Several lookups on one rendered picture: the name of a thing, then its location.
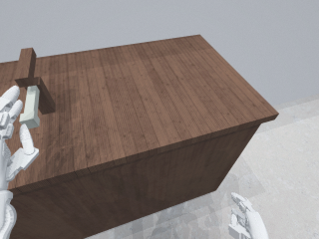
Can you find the right robot hand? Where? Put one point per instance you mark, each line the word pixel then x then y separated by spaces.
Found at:
pixel 251 226

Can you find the tap lever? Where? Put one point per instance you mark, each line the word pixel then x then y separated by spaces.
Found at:
pixel 30 116

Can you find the counter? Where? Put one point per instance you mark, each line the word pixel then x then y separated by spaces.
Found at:
pixel 126 132

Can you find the left robot hand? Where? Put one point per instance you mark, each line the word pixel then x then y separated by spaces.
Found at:
pixel 23 157

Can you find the left robot forearm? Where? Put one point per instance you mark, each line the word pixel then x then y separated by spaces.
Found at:
pixel 8 214

